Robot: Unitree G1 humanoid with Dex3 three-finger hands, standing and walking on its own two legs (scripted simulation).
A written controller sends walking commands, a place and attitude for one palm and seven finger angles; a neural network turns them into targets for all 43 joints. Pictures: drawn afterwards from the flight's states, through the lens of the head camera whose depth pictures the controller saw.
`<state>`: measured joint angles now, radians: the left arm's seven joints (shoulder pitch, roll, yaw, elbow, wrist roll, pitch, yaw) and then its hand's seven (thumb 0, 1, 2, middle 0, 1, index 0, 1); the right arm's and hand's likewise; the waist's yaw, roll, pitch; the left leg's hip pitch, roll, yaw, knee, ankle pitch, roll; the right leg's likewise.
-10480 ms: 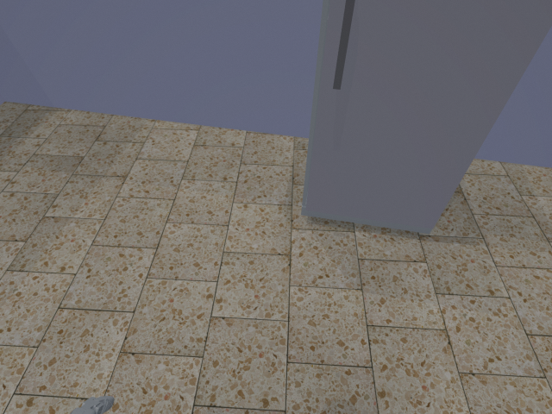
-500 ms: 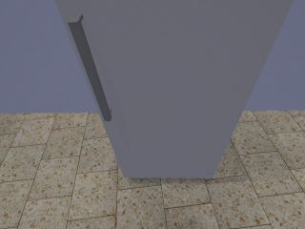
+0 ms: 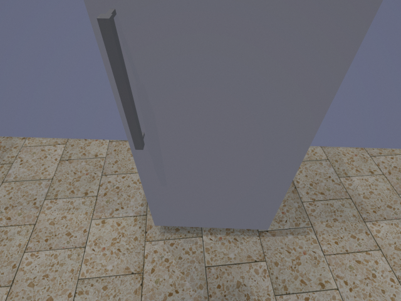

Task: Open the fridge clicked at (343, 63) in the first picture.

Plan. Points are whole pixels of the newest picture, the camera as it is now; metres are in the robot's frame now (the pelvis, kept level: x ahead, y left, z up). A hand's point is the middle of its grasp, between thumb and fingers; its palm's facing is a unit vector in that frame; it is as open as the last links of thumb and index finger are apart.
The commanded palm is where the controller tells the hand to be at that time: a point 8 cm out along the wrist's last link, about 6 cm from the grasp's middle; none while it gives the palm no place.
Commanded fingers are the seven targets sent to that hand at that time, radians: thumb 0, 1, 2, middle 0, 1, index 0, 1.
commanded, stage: come to a stop and stand still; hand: left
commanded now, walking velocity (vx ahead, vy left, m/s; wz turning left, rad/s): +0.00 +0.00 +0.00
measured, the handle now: (128, 91) +0.54 +0.22 +0.13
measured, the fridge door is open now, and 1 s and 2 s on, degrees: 0 0 0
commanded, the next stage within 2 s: look again from close up in 0.62 s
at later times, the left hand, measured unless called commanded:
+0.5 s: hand out of the picture +0.00 +0.22 -0.18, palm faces +0.05 -0.97 -0.23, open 7.4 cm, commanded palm none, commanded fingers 0.00 0.90 0.90 -0.20 -0.30 -0.20 -0.30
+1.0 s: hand out of the picture +0.00 +0.20 -0.18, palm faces +0.04 -0.98 -0.20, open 7.4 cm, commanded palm none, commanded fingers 0.00 0.90 0.90 -0.20 -0.30 -0.20 -0.30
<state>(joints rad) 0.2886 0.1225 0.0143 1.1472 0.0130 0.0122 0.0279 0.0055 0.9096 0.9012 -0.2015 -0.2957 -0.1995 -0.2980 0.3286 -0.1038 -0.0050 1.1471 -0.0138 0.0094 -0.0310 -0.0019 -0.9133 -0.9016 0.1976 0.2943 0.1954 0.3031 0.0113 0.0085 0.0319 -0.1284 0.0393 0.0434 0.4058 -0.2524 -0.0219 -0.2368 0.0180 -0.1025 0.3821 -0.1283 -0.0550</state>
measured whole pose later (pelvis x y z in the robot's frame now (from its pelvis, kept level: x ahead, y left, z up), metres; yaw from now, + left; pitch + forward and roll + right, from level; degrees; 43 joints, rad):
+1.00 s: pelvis -0.01 +0.03 +0.00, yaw +1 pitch -2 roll +1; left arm 0.29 0.15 0.00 1.09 0.02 -0.01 0.02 0.01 0.90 0.90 -0.20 -0.30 -0.20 -0.30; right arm 0.30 -0.18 0.01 1.08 -0.01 -0.02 -0.02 0.00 -0.91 -0.90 0.20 0.29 0.20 0.30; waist 0.00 0.00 0.03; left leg -0.14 -0.02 0.06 0.43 -0.25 0.02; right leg -0.26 -0.04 -0.09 0.44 -0.14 -0.02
